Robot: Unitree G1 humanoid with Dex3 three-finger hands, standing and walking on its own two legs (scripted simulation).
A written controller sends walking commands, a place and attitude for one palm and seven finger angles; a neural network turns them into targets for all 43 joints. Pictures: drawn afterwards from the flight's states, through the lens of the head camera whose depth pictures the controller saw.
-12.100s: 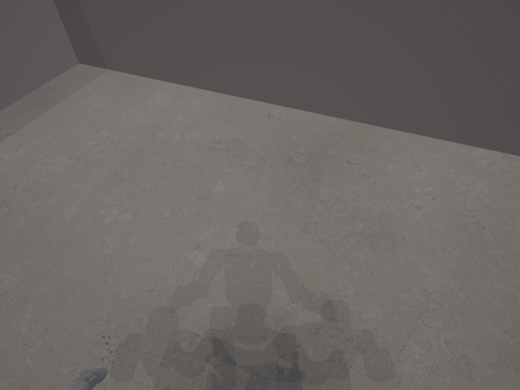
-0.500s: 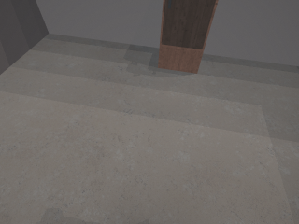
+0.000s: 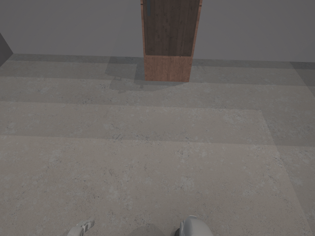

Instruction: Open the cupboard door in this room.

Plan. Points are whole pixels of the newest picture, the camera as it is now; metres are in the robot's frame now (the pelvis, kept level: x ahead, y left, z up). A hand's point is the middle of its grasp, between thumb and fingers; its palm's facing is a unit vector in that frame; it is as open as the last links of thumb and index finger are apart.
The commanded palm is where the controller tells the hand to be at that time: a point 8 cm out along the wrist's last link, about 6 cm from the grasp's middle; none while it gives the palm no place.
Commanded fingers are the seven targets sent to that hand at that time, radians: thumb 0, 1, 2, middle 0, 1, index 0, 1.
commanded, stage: turn or walk to find it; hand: left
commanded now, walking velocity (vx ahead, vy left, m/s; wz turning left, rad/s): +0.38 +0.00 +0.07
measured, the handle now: (148, 3) +1.55 +0.05 -0.03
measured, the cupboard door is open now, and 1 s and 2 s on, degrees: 0 0 0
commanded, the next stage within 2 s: stand and wait in 0.48 s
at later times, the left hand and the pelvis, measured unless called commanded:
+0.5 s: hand out of the picture +0.16 +0.14 -0.15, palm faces +0.15 -0.97 -0.20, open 7.3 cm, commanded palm none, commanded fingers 0.00 0.90 0.90 -0.20 -0.30 -0.20 -0.30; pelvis +0.21 -0.03 +0.01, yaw +4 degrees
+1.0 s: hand (106, 168) +0.37 +0.18 -0.17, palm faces +0.10 -0.97 -0.24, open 7.3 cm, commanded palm none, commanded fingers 0.00 0.90 0.90 -0.20 -0.30 -0.20 -0.30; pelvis +0.35 +0.00 +0.00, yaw +2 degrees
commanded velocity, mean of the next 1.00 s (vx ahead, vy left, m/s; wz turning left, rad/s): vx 0.17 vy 0.00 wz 0.04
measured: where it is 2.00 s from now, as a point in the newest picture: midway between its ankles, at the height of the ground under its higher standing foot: (157, 212)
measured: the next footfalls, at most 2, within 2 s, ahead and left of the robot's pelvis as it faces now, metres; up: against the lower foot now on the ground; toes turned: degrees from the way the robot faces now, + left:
right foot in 0.08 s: +0.20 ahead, -0.11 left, +0.00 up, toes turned -8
left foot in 0.64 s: +0.39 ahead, +0.12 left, +0.00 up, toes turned +12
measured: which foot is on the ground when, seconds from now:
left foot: down 0.00-0.10, up 0.12-0.62, down 0.64-1.00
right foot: up 0.00-0.06, down 0.08-0.64, up 0.66-0.94, down 0.96-1.00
